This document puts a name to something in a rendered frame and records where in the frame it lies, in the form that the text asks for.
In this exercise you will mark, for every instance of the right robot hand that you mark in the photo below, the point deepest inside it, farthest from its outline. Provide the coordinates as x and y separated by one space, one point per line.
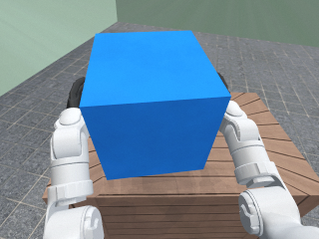
223 80

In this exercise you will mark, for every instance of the robot left upper arm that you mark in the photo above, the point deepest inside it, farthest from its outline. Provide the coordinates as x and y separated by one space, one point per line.
83 222

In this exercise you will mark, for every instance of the carton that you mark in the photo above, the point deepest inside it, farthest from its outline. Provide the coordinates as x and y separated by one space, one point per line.
152 103

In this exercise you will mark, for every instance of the pedestal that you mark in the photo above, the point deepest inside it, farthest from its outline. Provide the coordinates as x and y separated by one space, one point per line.
197 204

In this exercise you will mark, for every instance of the robot right forearm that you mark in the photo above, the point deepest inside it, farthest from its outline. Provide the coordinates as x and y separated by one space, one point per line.
253 167

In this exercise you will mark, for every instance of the left robot hand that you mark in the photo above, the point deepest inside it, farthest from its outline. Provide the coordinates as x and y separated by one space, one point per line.
75 94

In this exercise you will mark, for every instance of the robot left forearm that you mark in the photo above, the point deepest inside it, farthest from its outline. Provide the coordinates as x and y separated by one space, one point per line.
69 163

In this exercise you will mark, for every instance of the robot right upper arm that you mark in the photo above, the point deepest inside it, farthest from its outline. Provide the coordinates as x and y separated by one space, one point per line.
270 213

